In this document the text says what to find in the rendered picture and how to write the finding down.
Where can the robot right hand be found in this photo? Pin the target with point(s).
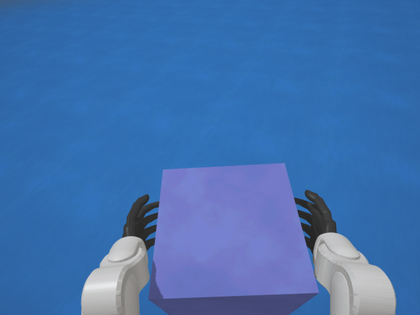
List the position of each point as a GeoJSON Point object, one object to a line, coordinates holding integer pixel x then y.
{"type": "Point", "coordinates": [320, 218]}

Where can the right robot forearm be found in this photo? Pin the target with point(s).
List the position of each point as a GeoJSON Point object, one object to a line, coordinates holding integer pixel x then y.
{"type": "Point", "coordinates": [355, 286]}

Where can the carton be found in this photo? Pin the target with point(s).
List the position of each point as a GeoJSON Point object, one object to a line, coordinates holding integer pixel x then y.
{"type": "Point", "coordinates": [229, 241]}

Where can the robot left hand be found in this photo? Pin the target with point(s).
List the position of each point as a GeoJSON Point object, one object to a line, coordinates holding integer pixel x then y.
{"type": "Point", "coordinates": [136, 222]}

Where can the left robot forearm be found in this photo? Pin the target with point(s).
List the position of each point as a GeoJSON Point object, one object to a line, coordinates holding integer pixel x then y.
{"type": "Point", "coordinates": [113, 289]}

